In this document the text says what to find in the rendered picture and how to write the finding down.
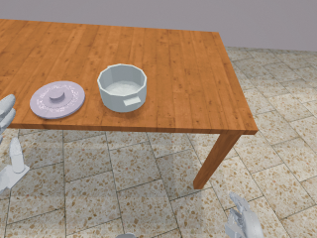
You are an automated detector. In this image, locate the table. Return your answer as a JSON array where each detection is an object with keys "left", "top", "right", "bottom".
[{"left": 0, "top": 19, "right": 259, "bottom": 189}]

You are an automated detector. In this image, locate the robot left hand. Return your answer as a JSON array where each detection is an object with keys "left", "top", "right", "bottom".
[{"left": 0, "top": 94, "right": 30, "bottom": 194}]

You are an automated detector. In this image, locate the robot right hand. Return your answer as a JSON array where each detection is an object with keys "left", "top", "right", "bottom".
[{"left": 225, "top": 191, "right": 264, "bottom": 238}]

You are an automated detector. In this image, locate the pot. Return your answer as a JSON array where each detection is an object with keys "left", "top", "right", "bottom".
[{"left": 97, "top": 63, "right": 148, "bottom": 113}]

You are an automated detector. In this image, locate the lid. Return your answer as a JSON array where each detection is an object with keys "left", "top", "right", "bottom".
[{"left": 30, "top": 80, "right": 85, "bottom": 119}]

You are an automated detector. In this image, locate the knob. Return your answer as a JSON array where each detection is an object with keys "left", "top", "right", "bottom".
[{"left": 48, "top": 88, "right": 65, "bottom": 101}]

